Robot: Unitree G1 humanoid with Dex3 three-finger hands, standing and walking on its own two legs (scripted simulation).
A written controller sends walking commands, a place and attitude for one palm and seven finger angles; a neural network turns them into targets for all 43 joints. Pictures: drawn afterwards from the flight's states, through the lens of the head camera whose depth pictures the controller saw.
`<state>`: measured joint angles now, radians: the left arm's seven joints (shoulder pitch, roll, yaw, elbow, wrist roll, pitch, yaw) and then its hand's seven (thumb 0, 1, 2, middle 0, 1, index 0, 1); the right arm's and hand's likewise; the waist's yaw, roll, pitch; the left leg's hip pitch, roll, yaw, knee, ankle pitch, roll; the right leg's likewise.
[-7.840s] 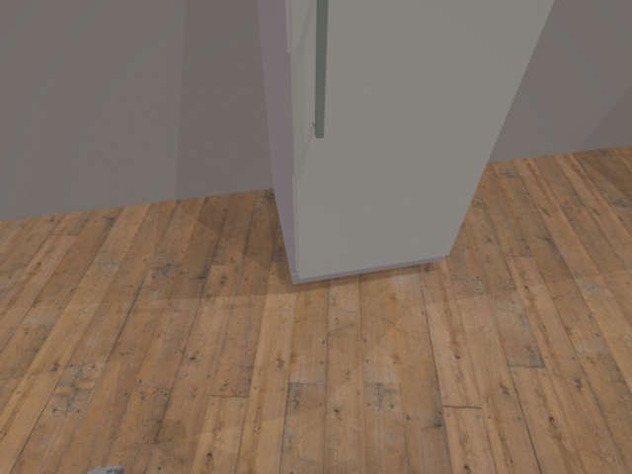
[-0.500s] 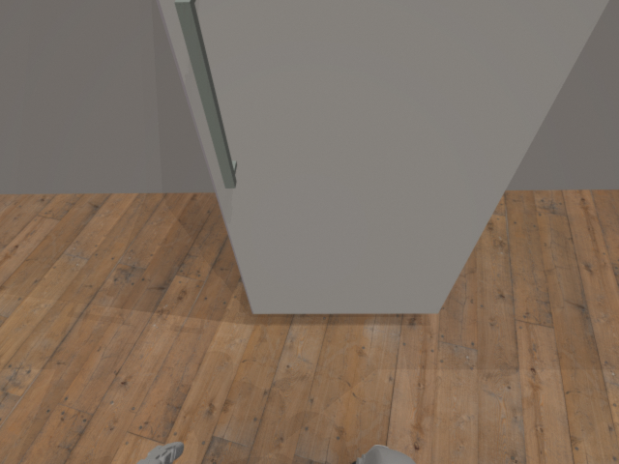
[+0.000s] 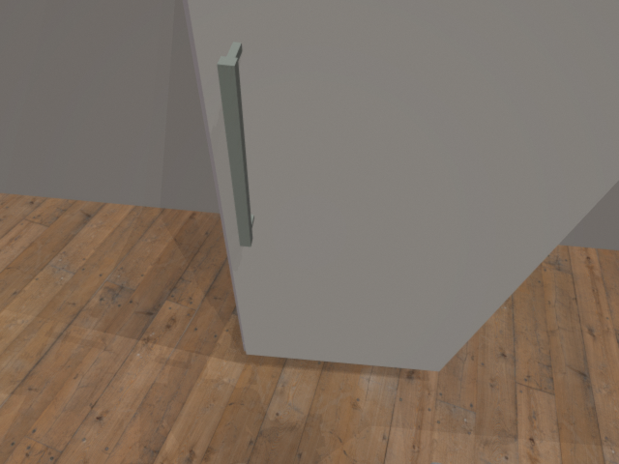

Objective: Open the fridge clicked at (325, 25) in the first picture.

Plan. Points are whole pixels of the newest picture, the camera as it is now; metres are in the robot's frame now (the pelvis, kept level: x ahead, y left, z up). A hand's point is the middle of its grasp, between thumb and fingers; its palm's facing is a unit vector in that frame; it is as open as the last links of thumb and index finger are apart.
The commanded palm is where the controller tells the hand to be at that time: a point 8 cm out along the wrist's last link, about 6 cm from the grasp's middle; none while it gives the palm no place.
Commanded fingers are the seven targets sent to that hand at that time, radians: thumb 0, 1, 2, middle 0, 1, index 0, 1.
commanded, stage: come to a stop and stand still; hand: left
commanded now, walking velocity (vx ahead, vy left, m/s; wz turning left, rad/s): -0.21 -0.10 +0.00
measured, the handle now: (241, 162) +0.47 +0.15 +0.12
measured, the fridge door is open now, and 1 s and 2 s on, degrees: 0 0 0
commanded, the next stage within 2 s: look again from close up in 1.64 s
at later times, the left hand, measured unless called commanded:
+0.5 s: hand out of the picture -0.02 +0.12 -0.17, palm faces +0.04 -0.97 -0.23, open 7.2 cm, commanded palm none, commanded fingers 0.00 0.90 0.90 -0.20 -0.30 -0.20 -0.30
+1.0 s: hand out of the picture -0.13 +0.09 -0.17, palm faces +0.07 -0.99 -0.16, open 7.3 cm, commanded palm none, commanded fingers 0.00 0.90 0.90 -0.20 -0.30 -0.20 -0.30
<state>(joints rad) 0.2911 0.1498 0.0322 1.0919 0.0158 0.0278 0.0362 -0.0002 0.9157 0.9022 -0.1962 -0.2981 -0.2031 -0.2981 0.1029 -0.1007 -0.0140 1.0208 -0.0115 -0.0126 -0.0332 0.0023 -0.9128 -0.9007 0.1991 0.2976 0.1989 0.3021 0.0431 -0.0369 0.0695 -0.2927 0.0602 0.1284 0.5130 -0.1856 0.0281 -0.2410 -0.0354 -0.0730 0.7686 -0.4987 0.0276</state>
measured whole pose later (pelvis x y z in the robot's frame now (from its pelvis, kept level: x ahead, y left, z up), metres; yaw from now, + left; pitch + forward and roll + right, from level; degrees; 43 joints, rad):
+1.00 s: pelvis -0.10 -0.06 +0.01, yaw +0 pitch -1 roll +0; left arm 0.35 0.10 0.03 1.15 0.02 0.01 0.03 0.00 0.91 0.90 -0.20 -0.30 -0.20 -0.30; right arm 0.35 -0.10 -0.02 1.13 -0.02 0.01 -0.03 0.00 -0.91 -0.90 0.20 0.30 0.20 0.30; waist 0.01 0.00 0.01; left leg -0.19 0.03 0.04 0.44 -0.23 -0.01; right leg -0.27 -0.01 -0.08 0.42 -0.14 -0.02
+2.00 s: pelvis -0.07 -0.05 +0.01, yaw +0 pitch -3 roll +1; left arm 0.26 0.17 0.00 1.10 0.02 -0.02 0.03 0.00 0.91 0.90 -0.20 -0.30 -0.20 -0.30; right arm 0.26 -0.19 0.01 1.10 -0.01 -0.02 -0.02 0.01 -0.91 -0.90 0.20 0.30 0.20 0.30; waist 0.00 0.01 0.04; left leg -0.11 0.01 0.04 0.43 -0.27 0.00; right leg -0.21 -0.04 -0.07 0.46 -0.20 -0.01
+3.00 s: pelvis -0.06 -0.06 +0.00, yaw +0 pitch -2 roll +0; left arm 0.30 0.15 0.01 1.09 0.02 -0.01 0.03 0.00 0.91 0.90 -0.20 -0.30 -0.20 -0.30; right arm 0.31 -0.14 0.01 1.12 -0.02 -0.01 -0.02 0.00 -0.91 -0.90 0.20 0.30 0.20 0.30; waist 0.01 -0.01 0.03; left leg -0.15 0.02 0.03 0.47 -0.30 -0.01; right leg -0.23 -0.02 -0.09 0.48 -0.23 -0.02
